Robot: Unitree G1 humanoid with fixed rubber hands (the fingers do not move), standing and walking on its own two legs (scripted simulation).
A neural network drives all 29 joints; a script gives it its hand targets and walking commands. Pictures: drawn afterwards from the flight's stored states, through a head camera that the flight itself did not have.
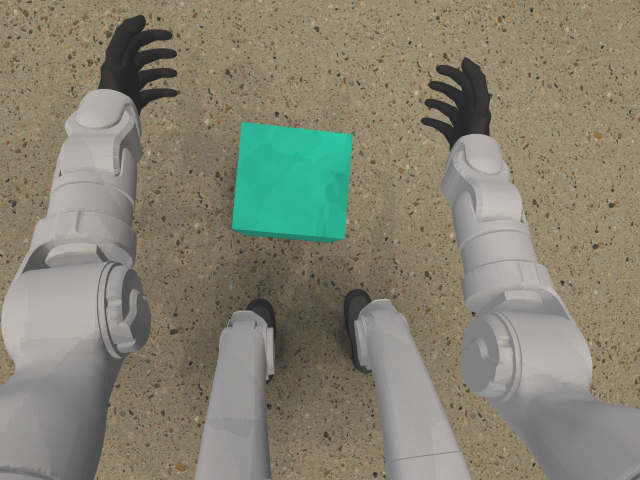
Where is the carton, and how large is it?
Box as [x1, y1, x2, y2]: [232, 122, 352, 242]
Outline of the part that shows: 242,122 232,228 244,234 327,242 344,238 352,134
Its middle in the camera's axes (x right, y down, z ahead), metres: -0.06 -0.10 +0.85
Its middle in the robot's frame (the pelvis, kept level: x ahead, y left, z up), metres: +0.48 +0.01 -0.51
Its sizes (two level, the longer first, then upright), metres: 0.210 0.200 0.250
